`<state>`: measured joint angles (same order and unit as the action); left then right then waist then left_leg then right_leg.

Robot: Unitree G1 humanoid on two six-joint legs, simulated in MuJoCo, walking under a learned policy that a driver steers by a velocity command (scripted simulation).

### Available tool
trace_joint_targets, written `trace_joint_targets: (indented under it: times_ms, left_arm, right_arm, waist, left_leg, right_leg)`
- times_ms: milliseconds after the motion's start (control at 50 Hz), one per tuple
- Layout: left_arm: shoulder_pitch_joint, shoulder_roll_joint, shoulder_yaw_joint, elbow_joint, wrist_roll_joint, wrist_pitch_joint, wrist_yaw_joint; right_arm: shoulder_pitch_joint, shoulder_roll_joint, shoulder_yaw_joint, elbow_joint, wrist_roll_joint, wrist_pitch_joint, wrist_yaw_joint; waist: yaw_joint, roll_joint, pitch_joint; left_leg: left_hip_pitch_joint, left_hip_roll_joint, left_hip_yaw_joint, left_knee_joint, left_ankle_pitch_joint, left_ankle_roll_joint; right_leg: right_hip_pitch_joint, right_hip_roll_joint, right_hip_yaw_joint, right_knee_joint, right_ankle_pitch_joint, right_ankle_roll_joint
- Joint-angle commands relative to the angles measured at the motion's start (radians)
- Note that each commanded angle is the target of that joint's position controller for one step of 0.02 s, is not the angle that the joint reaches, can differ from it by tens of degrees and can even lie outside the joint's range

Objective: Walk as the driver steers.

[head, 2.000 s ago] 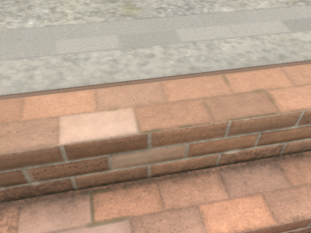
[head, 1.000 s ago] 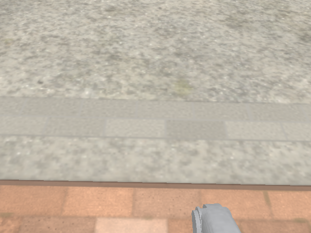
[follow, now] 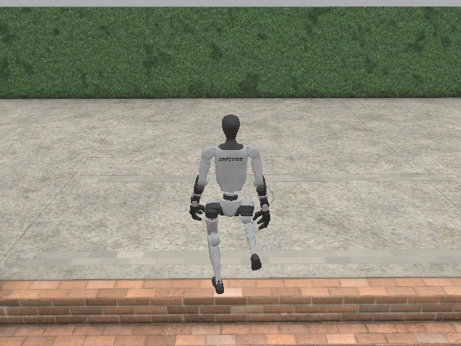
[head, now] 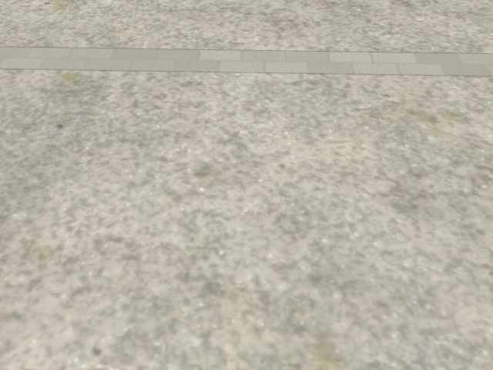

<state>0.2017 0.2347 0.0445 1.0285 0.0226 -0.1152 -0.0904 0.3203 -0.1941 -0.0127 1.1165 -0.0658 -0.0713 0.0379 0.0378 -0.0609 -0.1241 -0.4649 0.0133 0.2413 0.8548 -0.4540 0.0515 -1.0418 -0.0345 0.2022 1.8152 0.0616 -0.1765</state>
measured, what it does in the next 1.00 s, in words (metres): climbs, turning right: right foot, then left foot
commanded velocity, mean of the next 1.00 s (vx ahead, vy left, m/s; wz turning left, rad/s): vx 0.50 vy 0.00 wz -0.28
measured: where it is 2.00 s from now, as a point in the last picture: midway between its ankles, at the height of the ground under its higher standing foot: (320, 216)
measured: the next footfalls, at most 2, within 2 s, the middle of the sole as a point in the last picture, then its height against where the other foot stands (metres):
right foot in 0.36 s outside the picture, level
left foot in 0.88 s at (312, 321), level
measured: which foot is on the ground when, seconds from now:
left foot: down 0.00-0.36, up 0.38-0.86, down 0.88-1.00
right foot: up 0.00-0.34, down 0.36-0.86, up 0.88-1.00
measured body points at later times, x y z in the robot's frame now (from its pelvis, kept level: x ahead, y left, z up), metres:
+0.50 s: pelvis +0.27 -0.10 +0.04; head +0.28 -0.10 +0.49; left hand +0.39 +0.13 -0.11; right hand +0.28 -0.35 -0.10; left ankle +0.13 +0.09 -0.56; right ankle +0.27 -0.17 -0.69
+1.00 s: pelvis +0.57 -0.16 +0.04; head +0.60 -0.17 +0.49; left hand +0.74 +0.07 -0.07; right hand +0.63 -0.45 -0.07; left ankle +0.64 -0.12 -0.69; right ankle +0.41 -0.24 -0.58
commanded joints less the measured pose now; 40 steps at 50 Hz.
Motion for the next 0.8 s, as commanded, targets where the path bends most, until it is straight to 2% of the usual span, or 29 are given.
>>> trace_joint_targets:
  times_ms: [20,40,60,100,120,140,160,180,240,300,340,360,380,400,420,440,460,480,500,520,540,560,600,620,660,700,740,760,800]
  left_arm:
    - [-0.009,-0.019,0.005,-0.048,0.012,-0.014,-0.014]
    - [-0.066,0.004,0.011,-0.076,0.016,-0.015,-0.018]
    - [-0.115,0.017,0.014,-0.098,0.013,-0.014,-0.015]
    - [-0.148,0.004,0.012,-0.108,-0.008,-0.005,-0.003]
    - [-0.143,-0.020,0.006,-0.115,0.010,-0.002,-0.004]
    - [-0.182,-0.024,0.004,-0.126,0.017,0.008,-0.006]
    - [-0.231,-0.036,0.000,-0.142,0.020,0.018,-0.003]
    - [-0.263,-0.048,-0.004,-0.148,0.012,0.026,0.003]
    - [-0.316,-0.046,-0.002,-0.162,0.009,0.041,0.011]
    - [-0.267,0.007,0.026,-0.153,0.008,0.032,0.027]
    - [-0.195,0.051,0.050,-0.147,-0.013,0.010,0.048]
    - [-0.099,0.099,0.071,-0.124,-0.009,-0.001,0.070]
    - [0.095,0.142,0.082,-0.090,-0.005,0.000,0.098]
    - [0.322,0.150,0.084,-0.025,0.021,0.010,0.111]
    - [0.472,0.145,0.085,0.048,0.032,0.011,0.096]
    - [0.392,0.168,0.108,0.044,0.028,0.001,0.099]
    - [0.284,0.126,0.094,0.028,0.014,-0.008,0.095]
    - [0.218,0.046,0.067,0.018,0.002,-0.011,0.084]
    - [0.129,0.003,0.046,-0.003,-0.005,-0.008,0.071]
    - [0.027,-0.008,0.030,-0.105,-0.061,0.000,0.068]
    - [-0.011,0.027,0.030,-0.127,-0.058,0.006,0.072]
    - [-0.010,0.058,0.035,-0.155,-0.045,0.014,0.082]
    - [0.054,0.075,0.035,-0.170,-0.024,0.027,0.107]
    - [0.103,0.064,0.031,-0.159,-0.021,0.029,0.114]
    - [0.196,0.080,0.036,-0.143,-0.034,0.029,0.116]
    - [0.248,0.102,0.043,-0.138,-0.047,0.027,0.118]
    - [0.281,0.094,0.044,-0.134,-0.043,0.031,0.118]
    - [0.281,0.102,0.047,-0.134,-0.037,0.036,0.123]
    - [0.247,0.119,0.055,-0.149,-0.024,0.043,0.128]
  right_arm:
    - [-0.299,0.007,0.002,-0.194,-0.007,-0.067,-0.020]
    - [-0.247,-0.031,-0.010,-0.188,-0.014,-0.068,-0.028]
    - [-0.173,-0.043,-0.013,-0.173,-0.026,-0.067,-0.031]
    - [-0.041,-0.059,-0.020,-0.144,-0.057,-0.069,-0.027]
    - [-0.057,-0.061,-0.020,-0.154,-0.055,-0.064,-0.018]
    - [-0.050,-0.065,-0.022,-0.154,-0.045,-0.062,-0.011]
    - [-0.017,-0.050,-0.018,-0.138,-0.025,-0.065,-0.003]
    - [0.008,-0.047,-0.018,-0.126,-0.015,-0.068,0.003]
    - [0.028,-0.081,-0.032,-0.116,-0.010,-0.082,0.003]
    - [0.002,-0.120,-0.057,-0.145,-0.006,-0.070,-0.020]
    - [-0.016,-0.135,-0.064,-0.152,-0.004,-0.052,-0.035]
    - [0.017,-0.110,-0.054,-0.155,-0.021,-0.049,-0.035]
    - [0.107,-0.047,-0.030,-0.182,-0.025,-0.063,-0.046]
    - [0.046,-0.052,-0.018,-0.204,-0.041,-0.069,-0.018]
    - [-0.038,-0.053,-0.022,-0.227,-0.019,-0.060,0.019]
    - [-0.155,-0.058,-0.027,-0.256,-0.005,-0.058,0.024]
    - [-0.196,-0.072,-0.029,-0.270,-0.017,-0.066,0.009]
    - [-0.188,-0.050,-0.028,-0.273,-0.027,-0.071,-0.007]
    - [-0.167,0.013,-0.012,-0.267,-0.026,-0.068,-0.021]
    - [-0.302,-0.103,-0.054,-0.392,0.120,-0.100,-0.067]
    - [-0.262,-0.100,-0.053,-0.390,0.114,-0.107,-0.077]
    - [-0.238,-0.088,-0.050,-0.394,0.093,-0.103,-0.081]
    - [-0.277,-0.073,-0.042,-0.402,0.065,-0.087,-0.079]
    - [-0.308,-0.037,-0.030,-0.399,0.055,-0.080,-0.076]
    - [-0.383,-0.031,-0.025,-0.407,0.065,-0.069,-0.071]
    - [-0.457,-0.056,-0.028,-0.424,0.090,-0.060,-0.065]
    - [-0.527,-0.074,-0.029,-0.445,0.098,-0.057,-0.050]
    - [-0.549,-0.080,-0.031,-0.456,0.098,-0.058,-0.040]
    - [-0.499,-0.101,-0.039,-0.455,0.098,-0.062,-0.022]
  waist:
    - [0.078,0.087,0.031]
    - [0.046,0.106,0.028]
    - [0.011,0.107,0.020]
    - [-0.039,0.091,0.031]
    - [-0.015,0.112,0.023]
    - [-0.024,0.106,0.034]
    - [-0.038,0.111,0.043]
    - [-0.050,0.115,0.062]
    - [-0.058,0.119,0.115]
    - [-0.028,0.139,0.094]
    - [0.023,0.146,0.066]
    - [0.030,0.156,-0.005]
    - [0.035,0.059,-0.213]
    - [0.120,-0.061,-0.272]
    - [0.162,-0.053,-0.246]
    - [0.169,-0.031,-0.054]
    - [0.122,-0.032,0.000]
    - [0.059,0.017,0.001]
    - [-0.012,0.059,0.009]
    - [-0.053,0.120,0.089]
    - [-0.096,0.125,0.069]
    - [-0.107,0.109,0.072]
    - [-0.077,0.069,0.103]
    - [-0.051,0.036,0.106]
    - [0.005,-0.011,0.098]
    - [0.044,-0.020,0.108]
    - [0.076,-0.002,0.135]
    - [0.076,-0.001,0.144]
    - [0.036,-0.022,0.102]
  left_leg:
    - [-0.071,0.154,-0.079,-0.512,0.457,-0.018]
    - [0.039,0.164,-0.059,-0.526,0.539,0.008]
    - [0.170,0.180,-0.059,-0.535,0.609,0.029]
    - [0.381,0.202,-0.043,-0.566,0.702,0.050]
    - [0.433,0.235,-0.024,-0.592,0.773,0.086]
    - [0.444,0.245,0.003,-0.631,0.801,0.109]
    - [0.451,0.253,0.025,-0.659,0.788,0.116]
    - [0.479,0.265,0.030,-0.678,0.806,0.117]
    - [0.610,0.294,0.053,-0.674,0.979,0.110]
    - [0.730,0.308,0.074,-0.581,1.178,0.091]
    - [0.739,0.291,0.094,-0.447,1.291,0.074]
    - [0.603,0.259,0.092,-0.324,1.268,0.038]
    - [0.227,0.211,0.064,-0.075,1.038,-0.067]
    - [-0.084,0.038,0.038,0.171,0.157,-0.131]
    - [-0.291,-0.047,-0.167,0.402,-0.093,-0.099]
    - [-0.440,-0.021,-0.294,0.537,-0.006,-0.053]
    - [-0.422,0.017,-0.344,0.583,0.057,-0.021]
    - [-0.345,0.047,-0.375,0.568,0.114,0.002]
    - [-0.254,0.073,-0.377,0.552,0.154,0.013]
    - [-0.247,0.039,-0.313,0.561,0.133,-0.036]
    - [-0.278,0.066,-0.338,0.501,0.135,-0.045]
    - [-0.294,0.083,-0.331,0.410,0.128,-0.059]
    - [-0.244,0.105,-0.276,0.167,0.258,-0.082]
    - [-0.150,0.086,-0.242,0.050,0.367,-0.080]
    - [-0.059,0.047,-0.213,-0.108,0.527,-0.074]
    - [-0.084,0.032,-0.211,-0.213,0.576,-0.064]
    - [-0.173,0.024,-0.210,-0.294,0.552,-0.039]
    - [-0.207,0.018,-0.210,-0.320,0.529,-0.023]
    - [-0.152,-0.016,-0.195,-0.348,0.450,0.022]
  right_leg:
    - [0.164,-0.037,-0.075,-0.180,0.003,0.017]
    - [0.103,-0.033,-0.079,-0.239,0.002,0.036]
    - [0.034,-0.036,-0.070,-0.312,0.009,0.047]
    - [-0.071,-0.037,-0.062,-0.469,0.050,0.051]
    - [-0.036,-0.062,-0.090,-0.599,0.027,0.064]
    - [0.016,-0.071,-0.140,-0.695,-0.015,0.077]
    - [0.077,-0.084,-0.163,-0.780,-0.051,0.082]
    - [0.101,-0.079,-0.181,-0.841,-0.073,0.084]
    - [0.141,-0.042,-0.227,-1.011,-0.141,0.081]
    - [0.257,0.034,-0.262,-1.115,-0.272,0.087]
    - [0.425,0.119,-0.303,-1.287,-0.175,0.052]
    - [0.682,0.146,-0.280,-1.233,-0.063,0.014]
    - [1.202,0.067,-0.131,-1.068,0.090,-0.100]
    - [1.509,-0.061,0.186,-1.238,0.133,-0.185]
    - [1.604,-0.153,0.383,-1.403,0.086,-0.192]
    - [1.457,-0.139,0.339,-1.447,0.065,-0.135]
    - [1.271,-0.124,0.268,-1.450,0.031,-0.136]
    - [1.098,-0.129,0.248,-1.456,0.038,-0.149]
    - [0.929,-0.128,0.227,-1.479,0.084,-0.157]
    - [0.800,-0.127,0.322,-1.541,0.087,-0.163]
    - [0.802,-0.139,0.291,-1.547,0.045,-0.155]
    - [0.776,-0.139,0.266,-1.556,0.016,-0.142]
    - [0.684,-0.101,0.134,-1.588,0.052,-0.094]
    - [0.624,-0.053,0.057,-1.593,0.063,-0.065]
    - [0.634,-0.022,0.007,-1.599,0.062,-0.031]
    - [0.757,-0.056,0.022,-1.607,0.032,-0.016]
    - [0.927,-0.103,0.040,-1.581,0.069,-0.002]
    - [1.004,-0.123,0.036,-1.553,0.138,0.006]
    - [1.103,-0.139,-0.011,-1.452,0.414,0.029]
Over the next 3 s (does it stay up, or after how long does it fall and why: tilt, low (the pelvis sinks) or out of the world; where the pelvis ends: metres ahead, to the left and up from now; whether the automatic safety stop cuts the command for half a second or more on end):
stays up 1.63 -0.10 0.05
